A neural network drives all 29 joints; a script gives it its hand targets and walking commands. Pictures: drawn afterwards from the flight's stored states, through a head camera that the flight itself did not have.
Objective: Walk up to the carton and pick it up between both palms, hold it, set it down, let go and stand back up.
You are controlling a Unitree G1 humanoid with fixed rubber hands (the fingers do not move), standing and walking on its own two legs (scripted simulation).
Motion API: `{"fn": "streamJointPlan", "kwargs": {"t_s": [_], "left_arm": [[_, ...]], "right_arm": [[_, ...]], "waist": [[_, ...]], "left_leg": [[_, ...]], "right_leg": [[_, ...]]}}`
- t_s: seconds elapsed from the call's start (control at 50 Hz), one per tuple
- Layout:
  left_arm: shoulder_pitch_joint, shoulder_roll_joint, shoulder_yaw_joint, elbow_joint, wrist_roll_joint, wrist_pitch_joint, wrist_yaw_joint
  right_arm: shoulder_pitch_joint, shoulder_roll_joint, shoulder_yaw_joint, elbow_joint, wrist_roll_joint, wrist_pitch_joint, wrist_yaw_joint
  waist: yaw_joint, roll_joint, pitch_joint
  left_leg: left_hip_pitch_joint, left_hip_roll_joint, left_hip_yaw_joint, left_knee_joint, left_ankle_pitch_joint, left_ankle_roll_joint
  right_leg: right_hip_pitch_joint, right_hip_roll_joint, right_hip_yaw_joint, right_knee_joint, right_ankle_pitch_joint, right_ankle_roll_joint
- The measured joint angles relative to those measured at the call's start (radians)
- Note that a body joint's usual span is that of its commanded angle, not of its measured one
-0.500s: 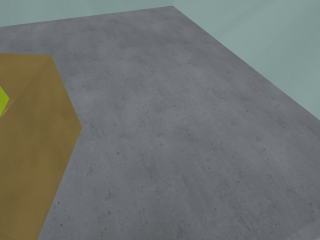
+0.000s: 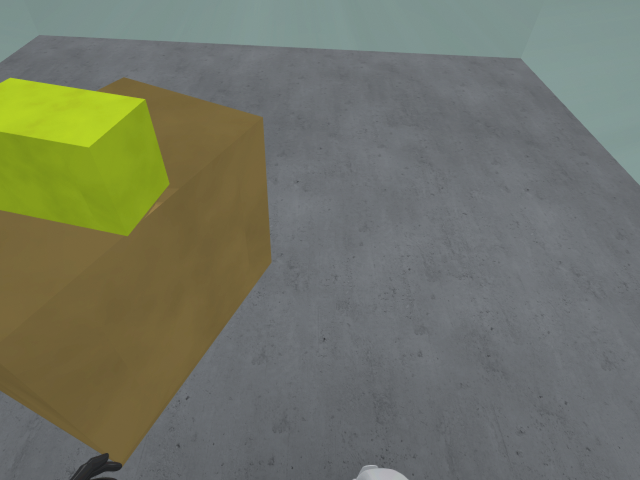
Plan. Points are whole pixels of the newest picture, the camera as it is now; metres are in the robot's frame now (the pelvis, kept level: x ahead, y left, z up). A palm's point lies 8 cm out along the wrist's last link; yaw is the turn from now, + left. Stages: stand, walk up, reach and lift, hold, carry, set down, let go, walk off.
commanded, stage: walk up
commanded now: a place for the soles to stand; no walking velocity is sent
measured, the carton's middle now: (68, 156) +0.73 +0.48 +0.00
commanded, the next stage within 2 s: none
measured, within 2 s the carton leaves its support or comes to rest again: neither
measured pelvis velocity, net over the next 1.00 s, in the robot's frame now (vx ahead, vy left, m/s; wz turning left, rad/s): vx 0.39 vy -0.05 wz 0.83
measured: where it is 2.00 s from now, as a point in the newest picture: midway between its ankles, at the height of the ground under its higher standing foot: (313, 430)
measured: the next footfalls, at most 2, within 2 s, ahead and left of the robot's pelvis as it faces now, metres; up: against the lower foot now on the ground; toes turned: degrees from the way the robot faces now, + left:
right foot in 0.02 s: +0.17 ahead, -0.13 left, +0.00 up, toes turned +3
left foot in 0.44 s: +0.23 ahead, +0.17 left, +0.00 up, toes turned +30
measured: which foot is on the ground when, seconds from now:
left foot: down 0.00-0.04, up 0.06-0.42, down 0.44-0.86, up 0.88-1.00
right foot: up 0.00-0.00, down 0.02-0.48, up 0.50-0.82, down 0.84-1.00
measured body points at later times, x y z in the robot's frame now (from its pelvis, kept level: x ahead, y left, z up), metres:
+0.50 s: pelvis +0.17 +0.01 -0.02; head +0.18 +0.05 +0.42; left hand +0.02 +0.30 -0.13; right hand +0.49 -0.16 -0.05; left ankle +0.20 +0.15 -0.72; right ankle +0.14 -0.14 -0.69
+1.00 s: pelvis +0.39 -0.05 -0.05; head +0.39 -0.03 +0.40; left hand +0.27 +0.25 -0.13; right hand +0.70 -0.23 -0.11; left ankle +0.26 +0.06 -0.67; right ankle +0.53 -0.09 -0.72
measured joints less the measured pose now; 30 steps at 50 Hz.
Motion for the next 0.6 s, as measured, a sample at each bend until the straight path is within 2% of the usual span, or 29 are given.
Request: {"fn": "streamJointPlan", "kwargs": {"t_s": [0.04, 0.08, 0.12, 0.14, 0.18, 0.26, 0.34, 0.4, 0.44, 0.46, 0.48, 0.54, 0.6], "left_arm": [[0.036, 0.001, 0.0, -0.027, 0.005, -0.013, 0.006], [0.064, 0.005, -0.003, -0.047, 0.015, -0.024, 0.023], [0.079, 0.0, -0.001, -0.044, 0.012, -0.026, 0.034], [0.087, -0.006, 0.001, -0.04, 0.012, -0.024, 0.038], [0.108, -0.012, 0.001, -0.035, 0.013, -0.018, 0.041], [0.156, 0.0, 0.005, -0.043, 0.019, -0.023, 0.04], [0.195, 0.027, 0.011, -0.059, 0.02, -0.021, 0.038], [0.213, 0.05, 0.011, -0.067, 0.014, -0.002, 0.032], [0.221, 0.06, 0.01, -0.069, 0.006, 0.017, 0.025], [0.218, 0.062, 0.01, -0.065, 0.001, 0.027, 0.022], [0.21, 0.06, 0.01, -0.058, -0.004, 0.039, 0.018], [0.155, 0.061, 0.003, -0.043, -0.016, 0.077, 0.004], [0.099, 0.048, 0.004, -0.06, -0.011, 0.073, 0.01]], "right_arm": [[0.011, -0.012, -0.003, -0.003, 0.003, 0.003, -0.001], [0.004, -0.022, -0.014, 0.002, 0.008, 0.015, -0.01], [-0.016, -0.033, -0.027, -0.002, 0.004, 0.021, -0.016], [-0.026, -0.045, -0.034, -0.008, 0.004, 0.019, -0.013], [-0.043, -0.072, -0.05, -0.024, 0.007, 0.016, -0.001], [-0.072, -0.107, -0.075, -0.052, 0.012, 0.028, 0.013], [-0.107, -0.114, -0.075, -0.076, 0.015, 0.034, 0.019], [-0.137, -0.107, -0.064, -0.103, 0.013, 0.027, 0.018], [-0.15, -0.107, -0.054, -0.13, 0.009, 0.013, 0.012], [-0.161, -0.107, -0.049, -0.145, 0.006, 0.002, 0.003], [-0.171, -0.106, -0.043, -0.161, 0.007, -0.008, -0.009], [-0.156, -0.086, -0.008, -0.192, 0.031, -0.023, -0.05], [-0.115, -0.07, 0.031, -0.198, 0.028, -0.029, -0.073]], "waist": [[0.023, 0.03, -0.01], [0.044, 0.063, -0.015], [0.058, 0.08, -0.004], [0.065, 0.09, 0.006], [0.076, 0.11, 0.02], [0.099, 0.115, 0.036], [0.125, 0.093, 0.055], [0.139, 0.064, 0.064], [0.142, 0.044, 0.063], [0.138, 0.026, 0.073], [0.129, 0.012, 0.084], [0.099, -0.019, 0.083], [0.087, -0.053, 0.075]], "left_leg": [[-0.008, 0.011, -0.034, 0.077, -0.073, 0.003], [-0.077, 0.02, -0.041, 0.25, -0.148, 0.022], [-0.166, 0.031, 0.012, 0.441, -0.11, 0.022], [-0.201, 0.046, 0.043, 0.503, -0.074, 0.018], [-0.246, 0.083, 0.101, 0.54, -0.023, 0.006], [-0.285, 0.132, 0.156, 0.405, 0.022, -0.001], [-0.293, 0.157, 0.173, 0.232, 0.062, 0.016], [-0.274, 0.148, 0.188, 0.126, 0.079, 0.031], [-0.233, 0.122, 0.198, 0.052, 0.116, 0.046], [-0.23, 0.097, 0.197, 0.062, 0.151, 0.043], [-0.238, 0.075, 0.192, 0.104, 0.137, 0.039], [-0.233, 0.034, 0.15, 0.168, 0.065, 0.024], [-0.194, 0.017, 0.121, 0.166, 0.037, 0.011]], "right_leg": [[0.046, 0.014, -0.017, -0.066, 0.067, 0.004], [0.045, 0.012, -0.073, -0.007, 0.054, 0.015], [0.079, -0.007, -0.118, 0.002, -0.001, 0.029], [0.105, -0.015, -0.139, -0.012, -0.006, 0.022], [0.157, -0.028, -0.176, -0.046, -0.016, 0.014], [0.241, -0.057, -0.248, -0.107, -0.039, 0.018], [0.317, -0.083, -0.325, -0.142, -0.077, 0.035], [0.354, -0.114, -0.378, -0.116, -0.134, 0.054], [0.358, -0.148, -0.401, -0.047, -0.199, 0.063], [0.343, -0.175, -0.384, 0.03, -0.235, 0.052], [0.306, -0.184, -0.328, 0.141, -0.226, 0.038], [0.159, -0.108, -0.125, 0.456, -0.262, 0.029], [0.033, -0.092, -0.04, 0.536, -0.241, 0.033]]}}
